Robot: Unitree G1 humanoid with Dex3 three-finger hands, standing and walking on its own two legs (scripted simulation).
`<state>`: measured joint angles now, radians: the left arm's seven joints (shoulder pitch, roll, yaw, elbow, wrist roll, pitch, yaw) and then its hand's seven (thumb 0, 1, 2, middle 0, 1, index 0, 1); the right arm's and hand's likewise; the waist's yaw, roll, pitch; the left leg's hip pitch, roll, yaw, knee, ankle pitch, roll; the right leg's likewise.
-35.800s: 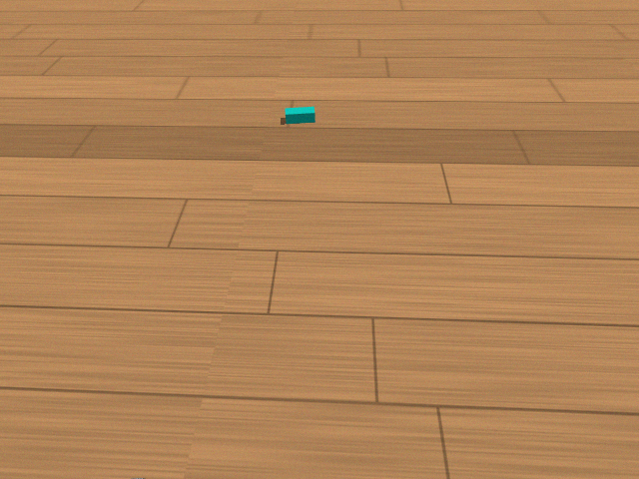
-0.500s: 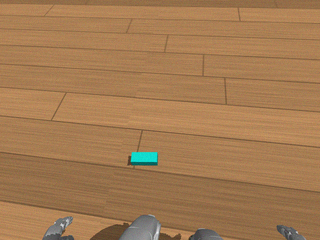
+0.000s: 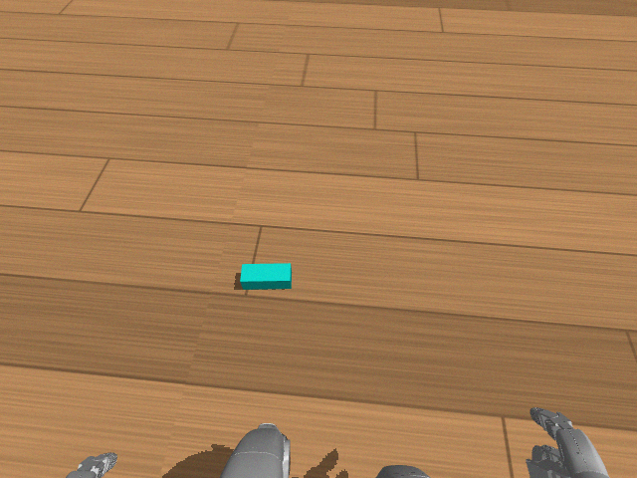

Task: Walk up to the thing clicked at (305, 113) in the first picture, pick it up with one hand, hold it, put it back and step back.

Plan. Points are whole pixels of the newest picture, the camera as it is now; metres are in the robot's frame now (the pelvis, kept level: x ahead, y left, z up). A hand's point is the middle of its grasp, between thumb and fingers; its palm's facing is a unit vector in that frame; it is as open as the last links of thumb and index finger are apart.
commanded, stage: step back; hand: left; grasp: from above
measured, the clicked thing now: (266, 276) +0.73 +0.24 -0.72
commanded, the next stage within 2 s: stand in 1.88 s
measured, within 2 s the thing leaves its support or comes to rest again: neither
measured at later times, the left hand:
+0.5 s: hand out of the picture -0.06 +0.27 -0.13, palm faces +0.10 -0.91 -0.39, open 7.3 cm
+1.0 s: hand out of the picture -0.29 +0.24 -0.12, palm faces +0.11 -0.88 -0.46, open 7.4 cm
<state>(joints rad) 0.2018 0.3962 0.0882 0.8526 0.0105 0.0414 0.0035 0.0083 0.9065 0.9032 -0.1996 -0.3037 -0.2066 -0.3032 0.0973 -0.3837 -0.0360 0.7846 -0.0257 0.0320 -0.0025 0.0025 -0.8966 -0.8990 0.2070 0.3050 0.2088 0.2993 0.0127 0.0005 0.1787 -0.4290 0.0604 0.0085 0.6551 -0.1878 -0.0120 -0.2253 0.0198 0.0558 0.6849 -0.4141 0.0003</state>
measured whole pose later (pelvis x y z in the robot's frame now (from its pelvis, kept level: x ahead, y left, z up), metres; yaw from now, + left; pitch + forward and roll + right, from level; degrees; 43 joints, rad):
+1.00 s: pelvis -0.33 -0.05 +0.01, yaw +7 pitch -2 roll +1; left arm 0.21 0.38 0.07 0.87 0.04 0.00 0.01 0.01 0.90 0.90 -0.20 -0.30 -0.21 -0.30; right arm 0.21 -0.40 -0.06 0.93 -0.03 0.05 0.00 0.00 -0.90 -0.90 0.20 0.30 0.20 0.30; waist 0.03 0.04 0.12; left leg -0.26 -0.02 -0.06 0.72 -0.50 -0.01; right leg -0.33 -0.04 -0.04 0.68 -0.31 -0.02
